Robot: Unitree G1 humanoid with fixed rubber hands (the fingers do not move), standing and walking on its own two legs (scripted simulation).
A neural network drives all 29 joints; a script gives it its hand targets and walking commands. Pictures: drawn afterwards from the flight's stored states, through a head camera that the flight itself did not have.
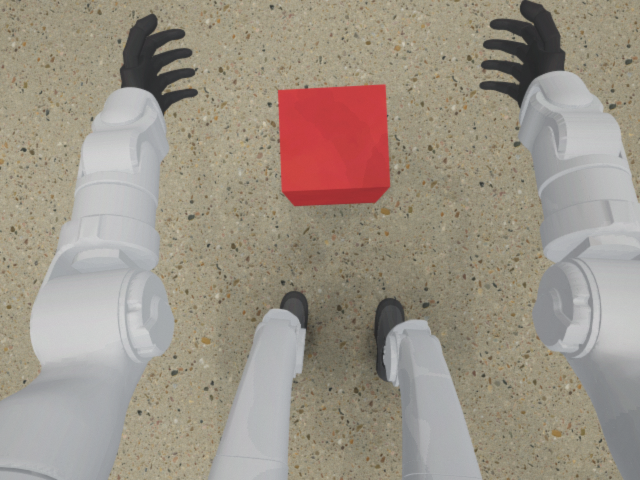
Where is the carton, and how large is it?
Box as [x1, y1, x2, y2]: [278, 84, 389, 205]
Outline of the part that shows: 385,84 278,90 281,185 283,193 294,205 375,202 389,187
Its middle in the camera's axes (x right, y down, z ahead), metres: +0.03 -0.19 +0.87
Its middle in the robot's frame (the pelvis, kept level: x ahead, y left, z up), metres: +0.57 +0.05 -0.54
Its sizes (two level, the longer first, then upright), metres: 0.210 0.200 0.250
